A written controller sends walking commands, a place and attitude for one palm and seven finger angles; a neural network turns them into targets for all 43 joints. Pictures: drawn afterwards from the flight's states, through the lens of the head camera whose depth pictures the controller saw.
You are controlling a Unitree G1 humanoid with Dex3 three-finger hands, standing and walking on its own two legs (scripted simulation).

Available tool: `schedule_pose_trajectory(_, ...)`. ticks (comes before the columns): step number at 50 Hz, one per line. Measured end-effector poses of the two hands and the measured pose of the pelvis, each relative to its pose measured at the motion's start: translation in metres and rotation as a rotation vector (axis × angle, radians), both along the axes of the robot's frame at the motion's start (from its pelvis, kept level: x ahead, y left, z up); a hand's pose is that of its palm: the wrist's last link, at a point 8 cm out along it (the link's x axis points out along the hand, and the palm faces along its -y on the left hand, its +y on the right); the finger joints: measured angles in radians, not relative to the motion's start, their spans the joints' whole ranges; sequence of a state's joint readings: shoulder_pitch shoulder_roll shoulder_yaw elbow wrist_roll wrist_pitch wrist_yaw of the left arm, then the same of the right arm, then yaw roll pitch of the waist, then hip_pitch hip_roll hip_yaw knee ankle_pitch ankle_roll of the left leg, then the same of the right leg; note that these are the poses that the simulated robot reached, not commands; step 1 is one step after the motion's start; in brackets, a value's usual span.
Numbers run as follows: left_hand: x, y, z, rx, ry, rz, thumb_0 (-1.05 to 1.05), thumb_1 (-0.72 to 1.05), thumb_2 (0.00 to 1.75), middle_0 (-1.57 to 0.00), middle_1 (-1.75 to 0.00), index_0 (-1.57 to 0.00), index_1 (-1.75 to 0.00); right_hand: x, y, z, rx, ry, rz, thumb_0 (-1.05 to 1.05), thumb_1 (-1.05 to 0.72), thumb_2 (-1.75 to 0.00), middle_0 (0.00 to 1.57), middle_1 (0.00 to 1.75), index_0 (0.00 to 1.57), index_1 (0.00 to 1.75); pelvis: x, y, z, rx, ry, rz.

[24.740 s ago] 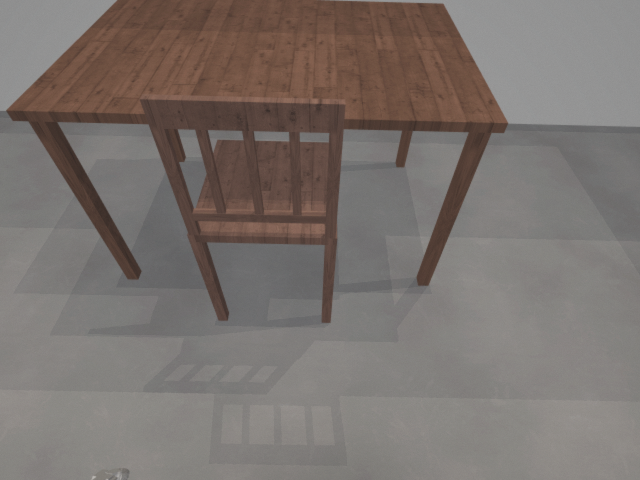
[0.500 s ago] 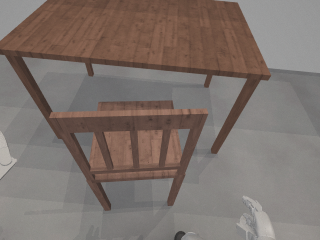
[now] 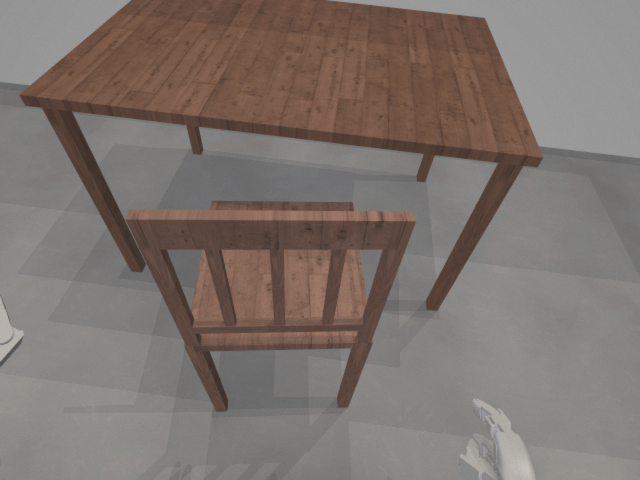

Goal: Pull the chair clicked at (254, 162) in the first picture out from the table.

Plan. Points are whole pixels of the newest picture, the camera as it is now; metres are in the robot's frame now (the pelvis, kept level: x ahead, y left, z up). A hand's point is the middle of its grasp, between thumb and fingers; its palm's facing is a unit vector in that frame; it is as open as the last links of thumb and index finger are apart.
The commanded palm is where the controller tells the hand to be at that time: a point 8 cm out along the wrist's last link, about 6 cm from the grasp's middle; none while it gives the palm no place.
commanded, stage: step back with the hand held close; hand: left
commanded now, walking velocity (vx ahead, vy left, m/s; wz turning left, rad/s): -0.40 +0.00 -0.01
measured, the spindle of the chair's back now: (278, 288) +0.43 +0.11 -0.10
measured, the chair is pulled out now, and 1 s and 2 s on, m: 0.25 0.25 0.25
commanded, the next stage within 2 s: stop stepping back and stand still in 0.34 s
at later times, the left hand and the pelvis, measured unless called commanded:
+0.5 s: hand out of the picture +0.07 +0.25 +0.16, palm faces +0.34 -0.78 -0.52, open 7.4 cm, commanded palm +0.00 +0.29 +0.18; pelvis -0.15 -0.01 +0.00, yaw -2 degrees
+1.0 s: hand out of the picture -0.07 +0.26 +0.17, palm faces +0.46 -0.76 -0.46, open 7.4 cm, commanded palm -0.12 +0.28 +0.18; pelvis -0.26 -0.01 +0.00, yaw -1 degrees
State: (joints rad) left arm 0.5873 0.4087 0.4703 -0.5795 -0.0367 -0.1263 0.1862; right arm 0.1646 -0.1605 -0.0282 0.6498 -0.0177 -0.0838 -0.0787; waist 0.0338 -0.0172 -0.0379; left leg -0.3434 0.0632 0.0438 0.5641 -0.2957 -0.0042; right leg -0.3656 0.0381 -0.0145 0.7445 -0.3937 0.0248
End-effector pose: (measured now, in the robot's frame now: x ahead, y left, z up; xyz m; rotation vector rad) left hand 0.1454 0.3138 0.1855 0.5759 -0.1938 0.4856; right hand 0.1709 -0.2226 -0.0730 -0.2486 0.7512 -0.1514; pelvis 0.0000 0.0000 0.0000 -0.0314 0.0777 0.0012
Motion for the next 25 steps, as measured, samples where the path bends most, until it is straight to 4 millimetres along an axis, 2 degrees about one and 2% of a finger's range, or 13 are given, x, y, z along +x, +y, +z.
schedule_pose_trajectory(4,0.004,-0.026,-0.005,-0.052,-0.006,-0.042,0.02,0.90,0.90,-0.20,-0.30,-0.21,-0.30,-0.009,-0.001,-0.004,0.042,-0.017,0.046,0.01,-0.90,-0.90,0.21,0.30,0.20,0.30,-0.020,-0.012,-0.001,0.025,-0.006,-0.045)
schedule_pose_trajectory(7,0.009,-0.053,-0.005,-0.048,0.022,-0.137,0.02,0.90,0.90,-0.20,-0.30,-0.21,-0.30,-0.021,-0.011,-0.005,0.070,-0.028,0.026,0.01,-0.90,-0.90,0.21,0.30,0.20,0.31,-0.042,-0.021,0.000,0.020,-0.005,-0.053)
schedule_pose_trajectory(9,0.005,-0.066,-0.002,-0.018,0.056,-0.205,0.02,0.89,0.90,-0.20,-0.31,-0.21,-0.30,-0.034,-0.020,-0.001,0.075,-0.027,-0.014,0.01,-0.90,-0.90,0.21,0.30,0.20,0.31,-0.053,-0.024,0.003,0.037,0.004,-0.057)
schedule_pose_trajectory(11,-0.005,-0.070,0.001,0.028,0.103,-0.243,0.02,0.89,0.90,-0.21,-0.31,-0.21,-0.30,-0.050,-0.031,0.006,0.063,-0.021,-0.056,0.01,-0.90,-0.90,0.21,0.30,0.20,0.31,-0.063,-0.026,0.007,0.060,0.010,-0.069)
schedule_pose_trajectory(16,-0.037,-0.060,0.005,0.072,0.152,-0.230,0.01,0.89,0.90,-0.21,-0.31,-0.22,-0.30,-0.093,-0.056,0.014,-0.014,0.007,-0.132,0.01,-0.90,-0.90,0.21,0.30,0.20,0.30,-0.088,-0.023,0.010,0.070,0.001,-0.074)
schedule_pose_trajectory(20,-0.068,-0.044,0.001,0.052,0.100,-0.210,0.01,0.89,0.90,-0.21,-0.31,-0.22,-0.30,-0.130,-0.067,0.008,-0.082,0.033,-0.166,0.01,-0.91,-0.90,0.20,0.30,0.20,0.30,-0.112,-0.011,0.000,0.015,-0.013,-0.035)
schedule_pose_trajectory(25,-0.118,-0.025,-0.003,0.027,0.070,-0.148,0.02,0.89,0.90,-0.21,-0.31,-0.22,-0.30,-0.178,-0.056,0.004,-0.085,0.059,-0.149,0.01,-0.91,-0.90,0.20,0.30,0.20,0.30,-0.146,-0.009,0.000,0.031,-0.047,-0.031)
